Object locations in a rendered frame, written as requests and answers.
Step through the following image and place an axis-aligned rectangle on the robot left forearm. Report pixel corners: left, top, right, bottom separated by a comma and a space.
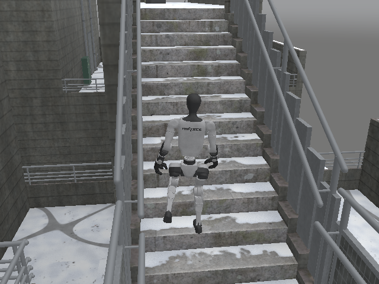
156, 142, 168, 164

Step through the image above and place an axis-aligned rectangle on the robot right forearm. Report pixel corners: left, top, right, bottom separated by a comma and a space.
210, 145, 218, 162

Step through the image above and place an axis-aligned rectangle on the right robot hand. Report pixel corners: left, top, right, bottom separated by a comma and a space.
204, 159, 218, 169

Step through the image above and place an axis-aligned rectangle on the humanoid robot head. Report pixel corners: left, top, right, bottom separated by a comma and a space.
182, 93, 202, 122

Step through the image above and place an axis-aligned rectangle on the right robot upper arm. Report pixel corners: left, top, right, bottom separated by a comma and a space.
205, 120, 217, 153

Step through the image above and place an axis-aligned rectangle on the humanoid robot torso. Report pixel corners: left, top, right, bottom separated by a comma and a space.
178, 116, 205, 178

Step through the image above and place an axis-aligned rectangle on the left robot hand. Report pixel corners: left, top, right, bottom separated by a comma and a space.
154, 161, 168, 175

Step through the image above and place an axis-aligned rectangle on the left robot upper arm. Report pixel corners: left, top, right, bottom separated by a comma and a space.
162, 118, 180, 151

